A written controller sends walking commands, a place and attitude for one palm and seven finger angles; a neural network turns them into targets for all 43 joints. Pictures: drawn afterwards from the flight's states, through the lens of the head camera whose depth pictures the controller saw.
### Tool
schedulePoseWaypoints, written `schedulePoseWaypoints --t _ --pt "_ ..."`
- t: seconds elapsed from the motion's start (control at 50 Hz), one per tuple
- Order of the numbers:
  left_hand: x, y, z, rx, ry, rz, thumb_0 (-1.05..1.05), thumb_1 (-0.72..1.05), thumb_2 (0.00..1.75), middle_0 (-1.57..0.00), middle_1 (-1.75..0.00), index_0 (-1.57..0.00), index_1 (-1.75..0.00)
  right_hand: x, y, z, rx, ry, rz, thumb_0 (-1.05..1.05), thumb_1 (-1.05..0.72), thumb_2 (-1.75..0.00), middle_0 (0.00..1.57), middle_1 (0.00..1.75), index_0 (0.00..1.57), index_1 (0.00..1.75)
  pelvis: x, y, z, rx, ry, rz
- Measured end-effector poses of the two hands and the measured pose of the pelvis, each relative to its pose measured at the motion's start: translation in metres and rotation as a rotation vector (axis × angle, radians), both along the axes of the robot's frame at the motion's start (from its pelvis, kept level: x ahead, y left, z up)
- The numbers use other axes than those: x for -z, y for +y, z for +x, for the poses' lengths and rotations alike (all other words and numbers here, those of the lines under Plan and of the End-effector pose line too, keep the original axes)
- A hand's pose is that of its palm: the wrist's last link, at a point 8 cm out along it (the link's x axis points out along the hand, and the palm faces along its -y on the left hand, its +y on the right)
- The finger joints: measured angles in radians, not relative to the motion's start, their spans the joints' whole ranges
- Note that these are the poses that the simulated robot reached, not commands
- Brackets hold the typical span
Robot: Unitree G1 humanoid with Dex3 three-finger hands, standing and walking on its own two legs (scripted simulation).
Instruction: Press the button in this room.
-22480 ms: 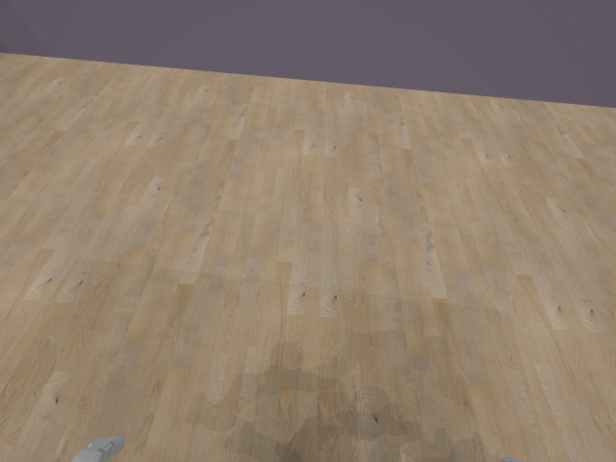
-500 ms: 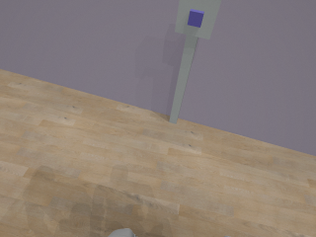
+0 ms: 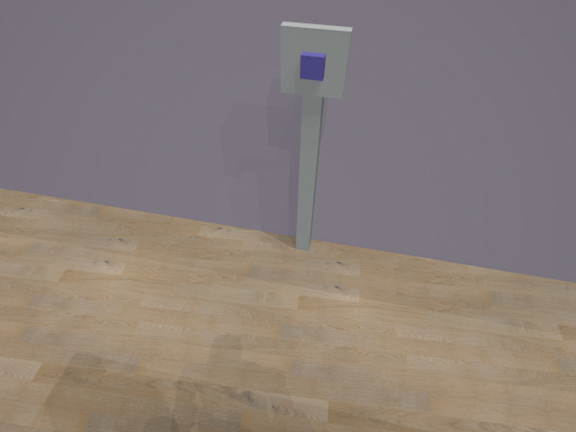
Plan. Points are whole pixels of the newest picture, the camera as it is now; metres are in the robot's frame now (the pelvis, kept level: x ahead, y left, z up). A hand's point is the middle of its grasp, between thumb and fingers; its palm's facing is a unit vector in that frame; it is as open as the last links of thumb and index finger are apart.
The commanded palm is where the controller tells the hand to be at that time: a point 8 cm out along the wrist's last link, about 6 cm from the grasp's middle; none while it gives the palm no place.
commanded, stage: stand and wait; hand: left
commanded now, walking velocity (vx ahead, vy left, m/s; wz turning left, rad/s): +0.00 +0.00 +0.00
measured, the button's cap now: (312, 65) +0.96 -0.02 +0.07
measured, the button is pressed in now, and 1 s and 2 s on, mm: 0 0 0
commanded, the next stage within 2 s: look at it before walking up in 0.74 s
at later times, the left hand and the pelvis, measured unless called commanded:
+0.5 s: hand out of the picture -0.01 +0.13 -0.18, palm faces +0.06 -0.99 -0.15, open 7.4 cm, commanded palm none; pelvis +0.03 -0.01 +0.00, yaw +1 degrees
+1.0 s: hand out of the picture +0.01 +0.14 -0.18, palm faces +0.05 -0.98 -0.17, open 7.4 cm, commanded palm none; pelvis +0.04 -0.01 +0.00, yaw +1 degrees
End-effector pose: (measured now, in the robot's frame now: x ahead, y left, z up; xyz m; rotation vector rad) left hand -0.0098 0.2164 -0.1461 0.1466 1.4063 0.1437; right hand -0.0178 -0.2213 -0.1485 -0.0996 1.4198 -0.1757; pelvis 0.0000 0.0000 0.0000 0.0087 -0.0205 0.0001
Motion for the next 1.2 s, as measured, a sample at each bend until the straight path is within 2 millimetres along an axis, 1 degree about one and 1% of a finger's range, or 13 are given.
schedulePoseWaypoints --t 0.06,0.1,0.18,0.26,0.38,0.52,0.64,0.78,1.2 --pt "0.000 -0.008 0.000 -0.007 0.014 -0.012 0.01 0.91 0.90 -0.20 -0.30 -0.20 -0.30 -0.001 0.003 -0.017 0.008 0.063 0.012 0.00 -0.91 -0.90 0.20 0.30 0.20 0.30 -0.001 -0.004 0.004 -0.004 0.002 -0.001" --pt "0.001 -0.013 0.000 -0.013 0.021 -0.018 0.01 0.91 0.90 -0.20 -0.30 -0.20 -0.30 -0.001 0.006 -0.025 0.011 0.095 0.022 0.01 -0.91 -0.90 0.20 0.30 0.20 0.30 -0.001 -0.006 0.006 -0.007 0.003 -0.001" --pt "0.001 -0.022 -0.001 -0.023 0.035 -0.027 0.01 0.91 0.90 -0.20 -0.30 -0.20 -0.30 -0.001 0.011 -0.029 0.016 0.123 0.039 0.01 -0.91 -0.90 0.20 0.30 0.20 0.30 -0.001 -0.009 0.010 -0.010 0.003 -0.002" --pt "0.002 -0.028 -0.001 -0.031 0.043 -0.033 0.01 0.91 0.90 -0.20 -0.30 -0.20 -0.30 0.001 0.014 -0.021 0.016 0.111 0.050 0.01 -0.91 -0.90 0.20 0.30 0.20 0.30 -0.001 -0.011 0.014 -0.010 0.003 -0.001" --pt "0.002 -0.033 -0.001 -0.042 0.048 -0.037 0.01 0.91 0.90 -0.20 -0.30 -0.20 -0.30 0.003 0.015 0.006 0.004 0.056 0.054 0.01 -0.91 -0.90 0.20 0.30 0.20 0.30 0.000 -0.013 0.020 -0.011 0.004 0.000" --pt "0.003 -0.035 -0.001 -0.055 0.056 -0.038 0.00 0.91 0.90 -0.20 -0.30 -0.20 -0.30 0.002 0.003 0.024 -0.014 0.035 0.022 0.02 -0.92 -0.90 0.20 0.30 0.20 0.30 0.000 -0.014 0.028 -0.010 0.005 0.001" --pt "0.004 -0.034 0.000 -0.054 0.065 -0.035 0.00 0.91 0.90 -0.20 -0.30 -0.20 -0.30 0.000 -0.004 0.035 -0.019 0.017 0.003 0.02 -0.92 -0.90 0.20 0.30 0.20 0.30 0.000 -0.014 0.032 -0.011 0.004 0.002" --pt "0.003 -0.030 0.004 -0.051 0.068 -0.028 0.00 0.91 0.90 -0.20 -0.30 -0.20 -0.30 -0.001 -0.006 0.041 -0.025 0.019 -0.003 0.01 -0.92 -0.90 0.20 0.30 0.20 0.30 0.000 -0.014 0.036 -0.011 0.005 0.002" --pt "0.003 -0.018 0.022 -0.040 0.045 -0.016 0.00 0.91 0.90 -0.20 -0.30 -0.20 -0.30 -0.001 0.000 0.045 -0.027 0.029 0.000 0.01 -0.91 -0.90 0.20 0.30 0.20 0.30 0.000 -0.009 0.044 -0.014 0.005 0.002"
